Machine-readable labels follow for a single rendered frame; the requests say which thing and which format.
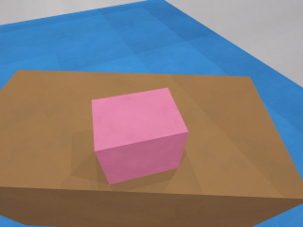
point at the carton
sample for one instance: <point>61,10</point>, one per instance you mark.
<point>138,134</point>

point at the pedestal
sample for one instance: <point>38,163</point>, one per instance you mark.
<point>235,170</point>

